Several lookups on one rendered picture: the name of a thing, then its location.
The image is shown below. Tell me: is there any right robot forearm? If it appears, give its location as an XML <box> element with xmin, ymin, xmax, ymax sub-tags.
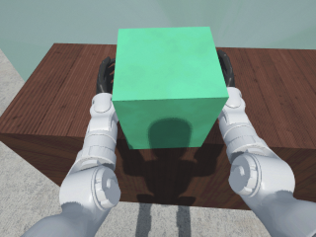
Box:
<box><xmin>218</xmin><ymin>87</ymin><xmax>295</xmax><ymax>180</ymax></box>

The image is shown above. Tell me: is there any robot left upper arm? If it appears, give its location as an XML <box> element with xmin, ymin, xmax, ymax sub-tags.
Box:
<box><xmin>20</xmin><ymin>166</ymin><xmax>121</xmax><ymax>237</ymax></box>

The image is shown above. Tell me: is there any left robot hand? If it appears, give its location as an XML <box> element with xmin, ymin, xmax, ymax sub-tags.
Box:
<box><xmin>96</xmin><ymin>56</ymin><xmax>116</xmax><ymax>95</ymax></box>

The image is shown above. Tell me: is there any pedestal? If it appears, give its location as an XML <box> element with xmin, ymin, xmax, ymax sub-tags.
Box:
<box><xmin>0</xmin><ymin>42</ymin><xmax>316</xmax><ymax>210</ymax></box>

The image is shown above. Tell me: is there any carton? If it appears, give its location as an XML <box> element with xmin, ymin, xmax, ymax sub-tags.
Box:
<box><xmin>112</xmin><ymin>27</ymin><xmax>229</xmax><ymax>150</ymax></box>

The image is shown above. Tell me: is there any right robot hand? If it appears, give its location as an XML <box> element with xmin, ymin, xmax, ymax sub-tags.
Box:
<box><xmin>216</xmin><ymin>49</ymin><xmax>236</xmax><ymax>88</ymax></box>

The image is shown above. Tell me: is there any left robot forearm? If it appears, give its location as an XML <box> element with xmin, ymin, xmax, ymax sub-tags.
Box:
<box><xmin>59</xmin><ymin>93</ymin><xmax>119</xmax><ymax>202</ymax></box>

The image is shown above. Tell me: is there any robot right upper arm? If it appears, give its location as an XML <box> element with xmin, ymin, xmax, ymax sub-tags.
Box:
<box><xmin>228</xmin><ymin>153</ymin><xmax>316</xmax><ymax>237</ymax></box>

